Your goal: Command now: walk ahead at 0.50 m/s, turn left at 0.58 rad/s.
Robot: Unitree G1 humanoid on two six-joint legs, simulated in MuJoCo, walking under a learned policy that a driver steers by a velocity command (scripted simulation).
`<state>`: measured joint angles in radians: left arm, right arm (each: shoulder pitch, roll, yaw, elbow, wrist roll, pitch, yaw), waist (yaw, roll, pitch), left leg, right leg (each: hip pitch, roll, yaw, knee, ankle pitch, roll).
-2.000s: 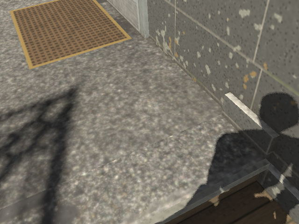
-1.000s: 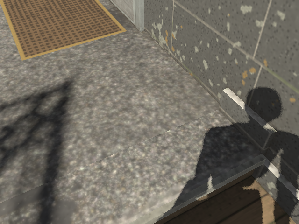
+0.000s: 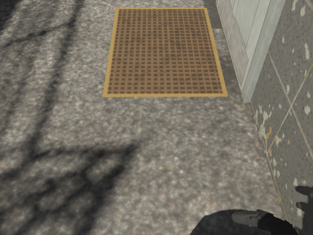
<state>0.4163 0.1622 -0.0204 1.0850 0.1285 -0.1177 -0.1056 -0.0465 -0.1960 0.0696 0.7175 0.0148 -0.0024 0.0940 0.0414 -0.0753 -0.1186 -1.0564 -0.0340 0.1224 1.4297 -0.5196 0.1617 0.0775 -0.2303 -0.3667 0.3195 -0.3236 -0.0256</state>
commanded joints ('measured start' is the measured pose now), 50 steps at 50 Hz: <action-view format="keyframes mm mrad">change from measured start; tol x32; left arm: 1 78 196 41 -82 40 -35 -24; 19 -520 147 17 -467 -93 68 27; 25 199 177 50 -324 -72 -3 88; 50 24 177 86 -268 -138 20 126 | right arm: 1 514 -202 -83 138 -29 -44 -34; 11 87 -65 -67 201 -72 -130 -18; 24 621 61 -77 146 -107 -136 24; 45 -123 -57 -132 -256 46 -49 -38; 50 476 -302 -223 -131 -14 -74 -83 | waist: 1 -221 106 -212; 21 -53 174 137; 24 36 -312 -457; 26 104 -135 47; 41 2 38 233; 50 -187 198 -211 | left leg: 1 1228 -20 -460 -461 478 172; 3 1174 164 -935 -906 375 122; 11 283 24 -428 -988 200 83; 20 783 162 -502 -1013 663 73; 22 895 107 -467 -795 911 -16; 24 345 -170 -306 -140 36 -117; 26 35 -25 -229 130 161 -61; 45 356 128 -105 -821 529 -105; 49 985 37 -35 -834 450 -23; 50 1436 304 -418 -836 539 96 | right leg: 1 -823 86 176 698 575 -65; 2 -976 210 400 1050 157 -40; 7 -1260 288 640 1876 268 -101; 21 -458 230 321 227 320 22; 24 554 -203 958 217 481 -439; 26 103 -126 894 -17 -107 -212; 43 -170 -41 378 -218 211 -150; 48 -44 9 321 126 719 -106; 50 -600 153 281 733 457 -26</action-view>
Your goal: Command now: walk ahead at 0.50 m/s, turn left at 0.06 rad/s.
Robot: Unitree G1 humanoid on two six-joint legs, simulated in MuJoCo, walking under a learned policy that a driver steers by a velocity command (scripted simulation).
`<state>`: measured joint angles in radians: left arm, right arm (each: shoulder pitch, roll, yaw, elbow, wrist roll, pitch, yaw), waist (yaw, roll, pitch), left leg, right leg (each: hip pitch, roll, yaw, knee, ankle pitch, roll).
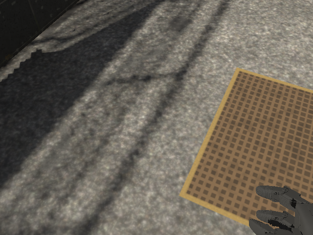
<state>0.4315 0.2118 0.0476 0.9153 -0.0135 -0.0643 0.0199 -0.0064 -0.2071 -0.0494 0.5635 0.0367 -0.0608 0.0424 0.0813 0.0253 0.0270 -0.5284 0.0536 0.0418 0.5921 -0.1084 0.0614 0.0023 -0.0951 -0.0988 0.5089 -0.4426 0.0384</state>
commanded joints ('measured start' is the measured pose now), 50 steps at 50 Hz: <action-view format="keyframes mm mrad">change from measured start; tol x32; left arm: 1 30 73 -10 -104 1 -62 -12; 50 -258 262 101 -394 4 85 -4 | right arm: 1 515 -301 -102 68 -32 -14 -31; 50 111 -200 -69 55 -83 28 -82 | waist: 1 -208 260 -538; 11 -15 51 1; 22 -4 35 -90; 25 -100 -396 -417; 50 -52 158 -122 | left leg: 1 1041 361 -758 -241 -87 304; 9 322 195 -138 -406 305 158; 22 526 176 107 -12 634 21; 25 -51 -184 -76 857 -617 -127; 26 -74 -115 -198 907 -539 -105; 45 176 -98 -125 -49 -156 -85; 50 328 324 -485 -273 148 194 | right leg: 1 -734 137 169 812 -82 -52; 15 -556 42 116 200 610 -46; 22 -421 114 43 41 379 -132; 24 -34 -67 366 22 1112 -252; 25 204 -277 837 -78 1098 -492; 28 -44 -139 573 -153 599 -353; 45 -306 17 617 -130 185 -212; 50 -670 193 268 639 -87 -11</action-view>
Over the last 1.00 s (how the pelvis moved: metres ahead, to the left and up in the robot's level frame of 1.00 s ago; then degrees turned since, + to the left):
0.57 0.12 0.14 24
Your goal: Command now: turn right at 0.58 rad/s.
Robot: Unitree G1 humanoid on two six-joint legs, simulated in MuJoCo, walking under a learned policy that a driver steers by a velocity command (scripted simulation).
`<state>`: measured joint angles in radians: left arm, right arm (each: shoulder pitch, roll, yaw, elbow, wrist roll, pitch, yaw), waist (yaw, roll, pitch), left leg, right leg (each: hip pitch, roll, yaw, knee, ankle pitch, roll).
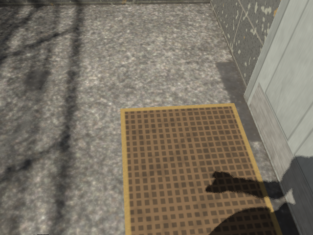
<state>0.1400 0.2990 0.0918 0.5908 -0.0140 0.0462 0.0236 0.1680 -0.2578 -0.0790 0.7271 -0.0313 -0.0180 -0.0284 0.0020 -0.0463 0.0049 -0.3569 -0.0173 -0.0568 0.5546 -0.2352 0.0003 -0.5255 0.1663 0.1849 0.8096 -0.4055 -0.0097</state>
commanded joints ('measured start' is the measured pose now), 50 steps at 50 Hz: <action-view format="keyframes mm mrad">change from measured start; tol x32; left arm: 1 62 157 55 -38 0 -14 -6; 50 9 22 -25 29 6 -46 -19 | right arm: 1 -101 -118 -30 -118 3 -10 -15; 50 43 -148 14 -8 37 -4 21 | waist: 1 40 174 -85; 15 -4 252 -103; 18 -57 -232 -138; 50 -12 167 -44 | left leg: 1 149 321 -277 -215 266 203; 15 187 277 -31 -111 356 183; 19 -181 97 38 350 -427 -78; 35 229 12 88 -138 13 59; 39 339 388 -393 -292 241 313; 50 216 204 -52 -168 553 185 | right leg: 1 -135 -80 -39 393 -70 53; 13 92 -150 -218 -69 -36 74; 18 550 -489 192 -417 772 -171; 25 323 -365 -9 -435 669 -206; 31 332 -410 180 -594 -202 -227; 40 -180 -182 -131 231 -194 48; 50 244 -171 -220 -266 219 36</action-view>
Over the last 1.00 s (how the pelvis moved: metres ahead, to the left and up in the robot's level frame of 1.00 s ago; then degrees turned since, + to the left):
0.34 0.02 0.01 -27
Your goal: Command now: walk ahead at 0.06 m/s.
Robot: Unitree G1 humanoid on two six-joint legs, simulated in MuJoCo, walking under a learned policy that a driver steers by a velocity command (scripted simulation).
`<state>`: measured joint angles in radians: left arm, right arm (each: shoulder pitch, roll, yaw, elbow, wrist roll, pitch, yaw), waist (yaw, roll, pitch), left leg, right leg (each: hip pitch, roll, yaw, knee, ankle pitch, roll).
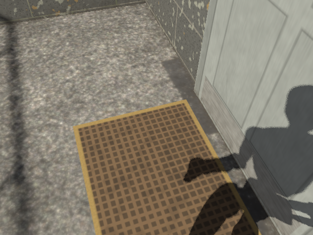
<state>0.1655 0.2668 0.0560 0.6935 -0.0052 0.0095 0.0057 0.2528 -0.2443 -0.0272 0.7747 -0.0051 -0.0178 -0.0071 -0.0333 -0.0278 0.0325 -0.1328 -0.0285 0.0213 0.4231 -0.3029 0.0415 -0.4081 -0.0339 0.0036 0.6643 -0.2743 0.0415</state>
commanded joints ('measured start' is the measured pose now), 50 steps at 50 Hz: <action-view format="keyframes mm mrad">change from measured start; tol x32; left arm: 1 -1 61 13 -70 4 -10 1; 50 142 211 28 8 6 -124 -12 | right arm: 1 -40 -150 -33 -49 17 -6 3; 50 -116 -127 5 -151 -11 -60 28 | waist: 1 39 130 -70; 14 48 -189 9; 19 -73 261 75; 34 84 175 -42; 37 128 -260 -354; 50 42 -40 18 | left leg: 1 -28 202 -136 -23 535 120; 14 -308 11 -4 257 -232 39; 20 266 383 -559 -200 112 265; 34 176 226 -87 -33 906 106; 38 -562 -42 -188 953 -271 -3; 50 -444 121 -64 378 296 -66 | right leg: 1 193 32 -34 -226 190 -34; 4 438 -176 182 -160 640 -180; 16 87 -211 388 -378 -344 -234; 23 -633 -31 47 457 -181 -79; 35 334 85 -99 -155 157 -144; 37 803 -319 612 -266 -204 -358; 50 140 -161 117 -565 92 -266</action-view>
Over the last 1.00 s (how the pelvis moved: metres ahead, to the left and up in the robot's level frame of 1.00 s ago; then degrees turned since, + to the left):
0.04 -0.01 0.01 -11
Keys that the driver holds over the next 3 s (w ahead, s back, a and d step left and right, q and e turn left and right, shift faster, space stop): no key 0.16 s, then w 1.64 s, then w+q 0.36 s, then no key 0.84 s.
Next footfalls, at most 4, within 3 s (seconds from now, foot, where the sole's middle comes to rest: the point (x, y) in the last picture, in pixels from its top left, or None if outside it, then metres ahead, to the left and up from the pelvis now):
0.04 right None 0.10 -0.13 -0.78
0.72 right None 0.34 -0.13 -0.78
1.20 left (120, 216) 0.57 0.14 -0.78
1.74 right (161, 160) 0.84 -0.04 -0.78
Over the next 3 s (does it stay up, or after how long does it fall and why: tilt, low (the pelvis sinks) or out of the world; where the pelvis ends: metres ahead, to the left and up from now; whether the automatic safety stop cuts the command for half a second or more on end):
stays up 1.08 0.20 0.00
